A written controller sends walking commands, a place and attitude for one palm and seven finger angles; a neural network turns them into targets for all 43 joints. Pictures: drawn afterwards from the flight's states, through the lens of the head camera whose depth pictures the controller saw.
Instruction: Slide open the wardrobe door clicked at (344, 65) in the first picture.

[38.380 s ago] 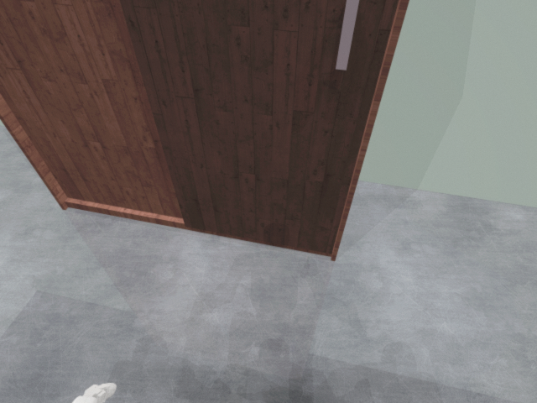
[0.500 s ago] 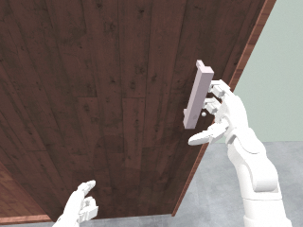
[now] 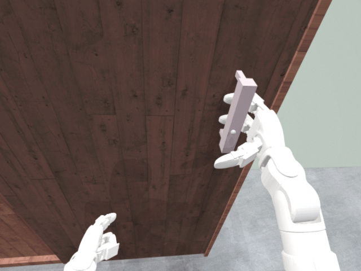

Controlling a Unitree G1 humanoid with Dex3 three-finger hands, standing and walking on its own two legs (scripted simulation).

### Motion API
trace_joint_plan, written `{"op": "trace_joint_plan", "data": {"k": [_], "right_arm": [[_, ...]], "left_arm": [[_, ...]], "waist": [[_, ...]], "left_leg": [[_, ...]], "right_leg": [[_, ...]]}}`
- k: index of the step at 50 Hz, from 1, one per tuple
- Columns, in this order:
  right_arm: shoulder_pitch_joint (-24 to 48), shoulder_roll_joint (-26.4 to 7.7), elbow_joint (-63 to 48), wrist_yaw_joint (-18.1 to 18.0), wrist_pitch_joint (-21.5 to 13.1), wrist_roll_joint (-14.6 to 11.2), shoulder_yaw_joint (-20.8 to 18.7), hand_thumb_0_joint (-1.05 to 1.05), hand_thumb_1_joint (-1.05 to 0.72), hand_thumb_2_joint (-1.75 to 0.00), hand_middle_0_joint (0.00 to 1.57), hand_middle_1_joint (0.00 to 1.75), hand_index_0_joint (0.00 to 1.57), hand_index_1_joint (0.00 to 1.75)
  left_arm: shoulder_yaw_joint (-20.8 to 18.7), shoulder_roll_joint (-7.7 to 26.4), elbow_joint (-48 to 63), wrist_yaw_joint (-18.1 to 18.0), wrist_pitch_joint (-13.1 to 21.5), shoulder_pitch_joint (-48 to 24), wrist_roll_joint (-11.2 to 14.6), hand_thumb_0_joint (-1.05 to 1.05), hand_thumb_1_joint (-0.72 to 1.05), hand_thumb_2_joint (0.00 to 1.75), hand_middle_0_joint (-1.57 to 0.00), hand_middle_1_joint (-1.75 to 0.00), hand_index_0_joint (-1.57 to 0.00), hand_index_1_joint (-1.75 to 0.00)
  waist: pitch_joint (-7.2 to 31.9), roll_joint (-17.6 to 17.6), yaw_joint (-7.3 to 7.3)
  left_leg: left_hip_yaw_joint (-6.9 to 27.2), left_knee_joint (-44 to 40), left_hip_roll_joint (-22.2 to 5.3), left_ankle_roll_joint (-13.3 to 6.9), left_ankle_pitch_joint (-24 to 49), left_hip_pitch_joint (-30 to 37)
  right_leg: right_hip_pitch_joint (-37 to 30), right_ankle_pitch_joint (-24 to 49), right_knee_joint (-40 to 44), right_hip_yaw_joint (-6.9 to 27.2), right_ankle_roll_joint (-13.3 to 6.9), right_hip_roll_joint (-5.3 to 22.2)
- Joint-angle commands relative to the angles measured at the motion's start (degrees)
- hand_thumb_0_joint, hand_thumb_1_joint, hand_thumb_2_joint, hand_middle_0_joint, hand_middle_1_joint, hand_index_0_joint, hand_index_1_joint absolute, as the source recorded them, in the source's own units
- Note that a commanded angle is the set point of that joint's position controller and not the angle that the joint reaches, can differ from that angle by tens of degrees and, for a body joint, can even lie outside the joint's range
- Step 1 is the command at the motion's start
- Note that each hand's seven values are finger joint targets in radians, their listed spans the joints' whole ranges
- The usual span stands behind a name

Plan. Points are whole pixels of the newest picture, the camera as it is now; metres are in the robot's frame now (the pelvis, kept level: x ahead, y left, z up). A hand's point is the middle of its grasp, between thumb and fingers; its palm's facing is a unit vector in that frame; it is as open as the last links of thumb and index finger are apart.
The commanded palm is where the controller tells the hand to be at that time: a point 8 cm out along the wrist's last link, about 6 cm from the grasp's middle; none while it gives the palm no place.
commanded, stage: slide the fingers in behind the handle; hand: right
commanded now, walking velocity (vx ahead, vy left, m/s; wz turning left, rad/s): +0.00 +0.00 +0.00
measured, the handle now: (232, 113) +0.38 -0.07 +0.21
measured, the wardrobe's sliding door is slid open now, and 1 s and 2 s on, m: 0.00 0.00 0.00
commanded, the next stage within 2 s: grip the handle and tug to test in 0.38 s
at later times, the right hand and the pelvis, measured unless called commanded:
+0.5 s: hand (233, 134) +0.32 -0.07 +0.21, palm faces -0.16 +0.99 -0.06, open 14.1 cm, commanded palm +0.30 -0.12 +0.21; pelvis -0.01 +0.00 +0.00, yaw +0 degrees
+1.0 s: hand (233, 133) +0.32 -0.07 +0.21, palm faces -0.16 +0.99 -0.05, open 8.5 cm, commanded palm +0.30 -0.12 +0.21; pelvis +0.00 +0.00 +0.00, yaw +0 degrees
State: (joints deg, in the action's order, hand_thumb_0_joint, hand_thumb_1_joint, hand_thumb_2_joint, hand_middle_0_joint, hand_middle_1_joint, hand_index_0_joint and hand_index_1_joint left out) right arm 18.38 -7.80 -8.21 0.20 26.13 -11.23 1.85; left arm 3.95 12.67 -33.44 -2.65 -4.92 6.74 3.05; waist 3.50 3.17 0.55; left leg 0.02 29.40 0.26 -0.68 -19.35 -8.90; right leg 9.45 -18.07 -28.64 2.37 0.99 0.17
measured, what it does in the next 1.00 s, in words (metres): stands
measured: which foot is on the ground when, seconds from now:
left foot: down 0.00-1.00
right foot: down 0.00-1.00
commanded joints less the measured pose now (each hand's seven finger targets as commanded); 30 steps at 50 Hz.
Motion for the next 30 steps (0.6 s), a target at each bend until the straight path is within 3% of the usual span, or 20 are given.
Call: {"op": "trace_joint_plan", "data": {"k": [1,3,6,10,11,14,16,19,21,24,26,28,30], "right_arm": [[19.5,-6.0,-13.5,0.3,-4.6,-0.4,-5.0,0.0,0.5,-0.3,0.3,1.2,0.3,1.2],[19.6,-3.9,-14.1,0.6,-4.7,-0.3,-2.9,0.0,0.5,-0.3,0.3,1.2,0.3,1.2],[20.7,-5.4,-12.7,0.5,-4.3,-0.5,-4.2,0.0,0.5,-0.3,0.3,1.2,0.3,1.2],[21.8,-4.1,-13.8,0.6,-3.7,-0.4,-2.8,0.0,0.5,-0.3,0.3,1.2,0.3,1.2],[20.7,-5.4,-14.1,0.4,-4.0,-0.2,-3.7,0.0,0.5,-0.3,0.3,1.2,0.3,1.2],[21.2,-3.0,-15.1,0.4,-4.3,-0.2,-1.3,0.0,0.5,-0.3,0.3,1.2,0.3,1.2],[20.3,-4.4,-12.8,0.3,-4.2,-0.6,-3.0,0.0,0.5,-0.3,0.3,1.2,0.3,1.2],[21.5,-4.4,-13.9,0.1,-4.1,-0.4,-3.2,0.0,0.5,-0.3,0.3,1.2,0.3,1.2],[20.2,-5.4,-13.7,-0.1,-4.4,-0.2,-4.1,0.0,0.5,-0.3,0.3,1.2,0.3,1.2],[21.4,-3.8,-13.4,0.1,-4.2,-0.2,-2.5,0.0,0.5,-0.3,0.3,1.2,0.3,1.2],[21.3,-6.1,-13.0,-0.1,-4.4,-0.4,-4.7,0.0,0.41,-0.34,0.31,1.21,0.31,1.21],[21.5,-4.3,-12.9,0.2,-4.3,-0.2,-2.8,0.0,0.31,-0.38,0.32,1.23,0.32,1.23],[21.4,-5.0,-13.9,0.2,-4.4,-0.4,-3.7,0.0,0.22,-0.42,0.33,1.24,0.33,1.24]], "left_arm": [[-2.0,5.1,10.1,-0.1,2.6,-10.4,-0.2,0.0,0.9,0.9,-0.2,-0.3,-0.2,-0.3],[-1.9,4.7,10.4,0.0,2.6,-10.5,-0.1,0.0,0.9,0.9,-0.2,-0.3,-0.2,-0.3],[-1.9,5.1,9.8,-0.1,2.4,-10.5,0.1,0.0,0.9,0.9,-0.2,-0.3,-0.2,-0.3],[-1.8,4.8,10.2,-0.1,2.6,-10.7,0.0,0.0,0.9,0.9,-0.2,-0.3,-0.2,-0.3],[-2.0,5.1,10.1,-0.1,2.5,-10.9,0.2,0.0,0.9,0.9,-0.2,-0.3,-0.2,-0.3],[-2.0,4.7,10.4,0.2,2.7,-10.8,0.2,0.0,0.9,0.9,-0.2,-0.3,-0.2,-0.3],[-1.9,5.1,9.8,0.0,2.5,-10.8,0.1,0.0,0.9,0.9,-0.2,-0.3,-0.2,-0.3],[-2.0,4.9,10.3,0.0,2.6,-10.9,0.0,0.0,0.9,0.9,-0.2,-0.3,-0.2,-0.3],[-1.9,5.1,10.2,0.0,2.5,-10.9,0.0,0.0,0.9,0.9,-0.2,-0.3,-0.2,-0.3],[-1.8,4.7,10.2,0.2,2.3,-11.0,0.0,0.0,0.9,0.9,-0.2,-0.3,-0.2,-0.3],[-1.9,5.1,10.0,0.0,2.4,-11.0,0.0,0.0,0.9,0.9,-0.2,-0.3,-0.2,-0.3],[-1.7,4.8,10.2,0.1,2.3,-11.0,0.1,0.0,0.9,0.9,-0.2,-0.3,-0.2,-0.3],[-1.9,4.7,10.3,0.1,2.6,-10.9,0.0,0.0,0.9,0.9,-0.2,-0.3,-0.2,-0.3]], "waist": [[13.3,-5.8,0.39],[13.2,-6.2,-0.03],[10.6,-5.9,-0.11],[11.4,-5.0,-0.35],[11.5,-3.5,-0.06],[12.7,-4.2,-0.38],[11.0,-5.8,-0.22],[11.9,-7.4,-0.08],[11.7,-6.2,0.31],[11.1,-5.3,-0.2],[10.8,-5.2,0.2],[10.8,-5.6,-0.16],[12.2,-5.9,0.06]], "left_leg": [[-2.8,-2.9,0.0,-0.5,28.1,3.3],[-2.9,-2.8,0.0,-0.3,28.0,2.6],[-2.8,-3.6,0.1,-0.4,25.3,1.3],[-2.8,-3.5,0.1,-0.4,24.6,1.1],[-2.8,-3.5,0.1,-0.6,24.7,1.3],[-3.1,-3.0,0.2,-0.6,24.9,1.3],[-3.0,-3.7,0.3,-0.5,23.1,0.8],[-2.8,-3.7,0.2,-0.3,23.2,1.5],[-2.8,-3.7,0.1,-0.5,23.5,1.7],[-2.7,-3.9,0.2,-0.4,22.9,0.8],[-2.5,-4.1,0.2,-0.6,21.9,1.3],[-2.6,-4.0,0.2,-0.4,22.5,0.9],[-2.7,-3.8,0.2,-0.4,23.0,1.7]], "right_leg": [[-5.6,23.0,0.9,-3.1,-3.0,-0.6],[-5.8,22.8,0.9,-3.1,-3.0,-0.7],[-5.0,20.7,1.0,-2.8,-3.1,-0.6],[-5.5,20.4,1.0,-2.8,-3.0,-0.8],[-5.8,20.9,1.0,-2.8,-3.0,-0.5],[-6.5,21.3,0.9,-2.6,-2.9,-0.5],[-5.4,19.5,1.2,-2.5,-2.9,-0.5],[-5.2,19.3,1.5,-2.8,-3.1,-0.7],[-5.2,19.8,1.4,-2.6,-3.1,-0.7],[-5.3,18.9,1.3,-2.9,-3.0,-0.8],[-4.9,18.4,1.5,-2.7,-3.0,-0.7],[-5.1,18.8,1.6,-3.0,-3.0,-0.7],[-5.4,19.1,1.5,-2.8,-3.0,-0.7]]}}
